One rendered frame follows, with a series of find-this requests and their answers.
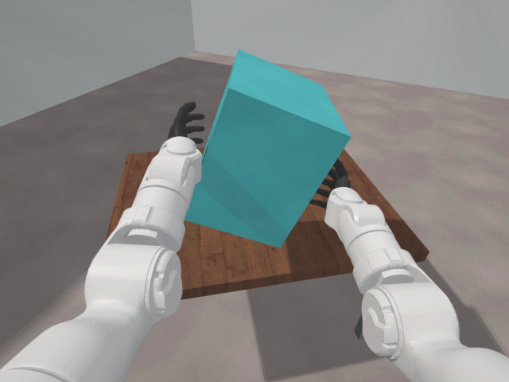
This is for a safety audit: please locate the robot left hand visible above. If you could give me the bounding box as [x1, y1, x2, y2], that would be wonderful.
[167, 102, 204, 153]

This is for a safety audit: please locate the robot right upper arm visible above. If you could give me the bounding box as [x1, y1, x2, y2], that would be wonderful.
[362, 283, 509, 382]

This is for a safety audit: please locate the robot left upper arm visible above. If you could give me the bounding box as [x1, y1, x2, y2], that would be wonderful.
[0, 244, 183, 382]

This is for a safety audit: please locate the right robot forearm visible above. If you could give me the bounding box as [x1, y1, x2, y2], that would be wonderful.
[324, 187, 460, 338]

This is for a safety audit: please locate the robot right hand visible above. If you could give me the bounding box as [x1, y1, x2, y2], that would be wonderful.
[309, 159, 351, 209]

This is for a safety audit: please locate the left robot forearm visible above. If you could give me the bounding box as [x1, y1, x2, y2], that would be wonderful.
[84, 136, 202, 305]

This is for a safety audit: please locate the carton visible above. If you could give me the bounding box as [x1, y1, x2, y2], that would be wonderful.
[185, 49, 351, 248]

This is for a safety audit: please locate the table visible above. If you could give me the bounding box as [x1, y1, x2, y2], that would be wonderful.
[105, 148, 429, 340]

